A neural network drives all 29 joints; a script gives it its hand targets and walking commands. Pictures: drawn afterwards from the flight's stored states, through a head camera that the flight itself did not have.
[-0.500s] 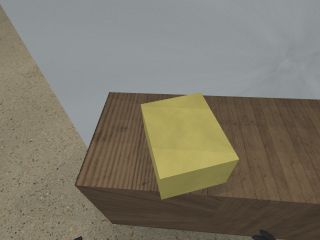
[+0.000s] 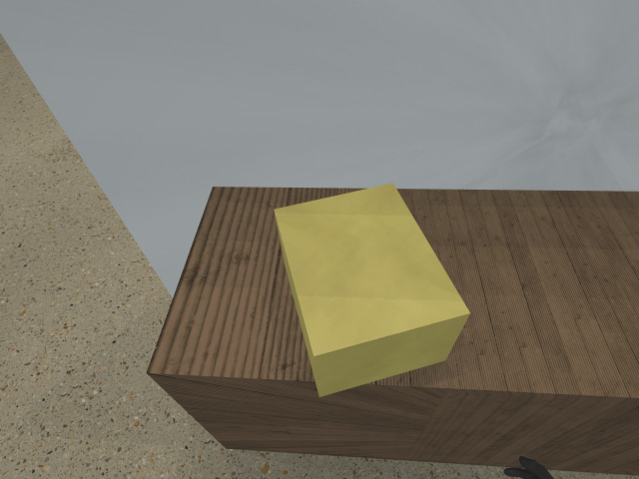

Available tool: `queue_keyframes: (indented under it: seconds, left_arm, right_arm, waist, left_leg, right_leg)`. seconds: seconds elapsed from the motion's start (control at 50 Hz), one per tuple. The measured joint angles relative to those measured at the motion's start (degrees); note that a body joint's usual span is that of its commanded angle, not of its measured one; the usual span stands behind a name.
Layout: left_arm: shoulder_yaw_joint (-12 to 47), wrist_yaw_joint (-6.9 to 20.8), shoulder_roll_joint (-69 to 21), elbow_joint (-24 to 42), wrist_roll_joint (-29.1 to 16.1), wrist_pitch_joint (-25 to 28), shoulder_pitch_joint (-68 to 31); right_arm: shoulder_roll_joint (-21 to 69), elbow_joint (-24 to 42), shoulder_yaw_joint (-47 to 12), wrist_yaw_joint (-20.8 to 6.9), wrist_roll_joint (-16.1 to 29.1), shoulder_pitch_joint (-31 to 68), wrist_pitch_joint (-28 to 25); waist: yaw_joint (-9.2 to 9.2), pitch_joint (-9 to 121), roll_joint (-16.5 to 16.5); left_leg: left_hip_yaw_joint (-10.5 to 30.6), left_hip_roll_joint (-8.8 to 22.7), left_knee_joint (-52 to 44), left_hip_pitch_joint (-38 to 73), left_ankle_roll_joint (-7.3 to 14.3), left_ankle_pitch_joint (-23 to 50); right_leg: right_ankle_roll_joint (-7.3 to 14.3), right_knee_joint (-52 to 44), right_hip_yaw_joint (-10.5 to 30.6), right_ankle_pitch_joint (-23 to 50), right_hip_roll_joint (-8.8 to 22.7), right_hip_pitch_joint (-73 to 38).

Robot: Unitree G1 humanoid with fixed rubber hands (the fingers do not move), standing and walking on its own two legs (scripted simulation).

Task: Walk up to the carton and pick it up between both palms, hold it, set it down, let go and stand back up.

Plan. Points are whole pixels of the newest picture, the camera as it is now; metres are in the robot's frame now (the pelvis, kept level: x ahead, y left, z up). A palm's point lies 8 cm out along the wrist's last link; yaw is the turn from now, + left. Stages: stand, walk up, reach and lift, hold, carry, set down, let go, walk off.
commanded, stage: walk up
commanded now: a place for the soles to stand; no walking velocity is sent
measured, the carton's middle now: (358, 283) +0.43 -0.03 -0.09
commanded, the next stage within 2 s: stand in 0.24 s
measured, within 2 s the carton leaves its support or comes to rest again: neither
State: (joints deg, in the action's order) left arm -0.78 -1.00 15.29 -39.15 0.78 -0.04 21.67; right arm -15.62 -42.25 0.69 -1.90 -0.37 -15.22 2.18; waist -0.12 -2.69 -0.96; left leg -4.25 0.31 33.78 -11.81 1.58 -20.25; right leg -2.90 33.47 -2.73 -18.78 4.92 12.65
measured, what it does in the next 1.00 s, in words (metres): stands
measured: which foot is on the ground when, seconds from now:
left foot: down 0.00-1.00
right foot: down 0.00-1.00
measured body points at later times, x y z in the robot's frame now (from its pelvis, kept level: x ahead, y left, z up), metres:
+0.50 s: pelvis -0.01 -0.02 +0.01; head -0.01 -0.02 +0.46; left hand +0.06 +0.23 -0.12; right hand +0.06 -0.28 -0.12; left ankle -0.02 +0.10 -0.73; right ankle -0.01 -0.15 -0.73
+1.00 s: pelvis -0.01 -0.02 +0.01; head -0.01 -0.03 +0.46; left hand +0.04 +0.23 -0.13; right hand +0.01 -0.28 -0.13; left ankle -0.02 +0.10 -0.73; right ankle -0.01 -0.15 -0.73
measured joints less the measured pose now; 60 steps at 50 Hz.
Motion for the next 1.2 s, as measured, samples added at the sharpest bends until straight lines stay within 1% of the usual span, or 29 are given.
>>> queue_keyframes:
  seconds: [0.04, 0.12, 0.24, 0.5, 0.66, 1.06, 1.08, 1.12, 1.14, 1.16, 1.2]
  left_arm:
    - [0.09, 0.29, 0.01, -0.38, -0.21, -0.23, -0.40]
    - [0.64, 0.64, -0.33, -1.29, -0.25, -0.07, -1.21]
    - [1.38, 0.85, -0.83, -2.98, -0.35, 0.36, -1.73]
    - [1.17, 0.88, -1.23, -5.51, -0.42, 0.45, -2.64]
    - [1.11, 0.82, -1.17, -7.13, -0.51, 0.69, -1.89]
    - [1.10, 0.29, -1.64, -10.52, -0.66, 0.70, -2.16]
    - [1.08, 0.41, -1.59, -10.32, -0.76, -0.48, -2.52]
    - [0.96, 0.39, -0.77, -8.14, -1.49, -9.24, -7.23]
    - [0.70, 0.25, -0.15, -6.08, -1.84, -13.94, -10.29]
    - [0.28, 0.22, 0.43, -3.60, -2.12, -18.22, -13.27]
    - [-0.62, 0.26, 0.86, 2.43, -1.83, -25.07, -18.06]
  right_arm:
    - [0.29, -0.31, -0.21, 0.34, 0.46, -0.14, -0.39]
    - [0.59, -0.55, -0.63, 0.80, 0.69, -0.13, -0.88]
    - [0.75, -1.07, -0.73, 1.07, 0.48, -0.11, -1.38]
    - [0.68, -3.12, -0.88, 1.51, 0.46, -1.71, -1.46]
    - [0.99, -5.06, -0.96, 1.79, 0.14, -2.54, -1.72]
    - [1.29, -8.56, -1.19, 2.30, 0.31, -3.67, -2.06]
    - [1.50, -8.93, -0.73, 2.17, -0.52, -3.36, -2.25]
    - [2.54, -10.22, 2.41, 0.91, -4.12, 0.26, -2.37]
    - [2.97, -9.60, 3.78, 0.15, -5.07, 2.57, -1.68]
    - [3.23, -8.41, 4.81, -0.50, -5.38, 4.92, -0.85]
    - [3.19, -5.49, 6.10, -1.46, -4.33, 9.32, 0.65]
  waist:
    - [0.36, 0.18, 0.27]
    - [0.53, 0.07, 0.66]
    - [0.15, -0.08, 0.94]
    - [0.12, 0.28, 0.39]
    - [0.16, 0.20, 0.68]
    - [0.19, 0.83, 0.94]
    - [0.10, 0.98, 0.98]
    - [-0.52, 0.01, 1.14]
    - [-0.62, -1.18, 1.57]
    - [-0.53, -2.34, 2.05]
    - [-0.24, -3.91, 2.20]
  left_leg:
    - [-0.22, 0.17, -0.70, 0.33, -0.15, 0.33]
    - [-0.36, 0.55, -2.32, 0.74, -0.48, 1.37]
    - [-0.57, 0.98, -3.87, 1.27, -0.95, 2.49]
    - [-1.13, 1.92, -4.99, 1.94, -1.73, 3.48]
    - [-1.83, 2.49, -6.02, 2.06, -2.12, 4.25]
    - [-3.45, 3.11, -6.75, 2.56, -2.21, 4.33]
    - [-3.33, 3.07, -6.21, 1.89, -2.23, 3.99]
    - [-1.93, 2.94, -0.79, -3.03, -2.22, 2.32]
    - [-1.44, 2.66, 2.35, -5.43, -2.17, 1.50]
    - [-1.20, 2.42, 5.22, -7.46, -2.17, 0.55]
    - [-0.84, 2.60, 9.40, -10.21, -2.07, -1.00]
  right_leg:
    - [0.08, -0.49, 0.21, 0.31, -0.21, -0.11]
    - [0.38, -2.08, 0.28, 1.39, -0.69, -0.39]
    - [0.85, -3.27, 0.43, 2.36, -1.22, -0.62]
    - [1.66, -3.94, 0.96, 3.30, -2.24, -0.71]
    - [2.09, -4.64, 1.62, 4.14, -2.91, -0.29]
    - [2.09, -5.39, 3.20, 4.89, -3.67, -0.02]
    - [2.24, -4.73, 3.17, 4.28, -3.65, 0.66]
    - [3.02, 0.82, 2.12, 0.60, -3.21, 4.95]
    - [3.06, 3.70, 1.82, 0.40, -2.73, 7.10]
    - [2.84, 6.44, 1.77, 0.74, -2.31, 9.10]
    - [2.27, 10.47, 1.65, -0.83, -2.24, 11.69]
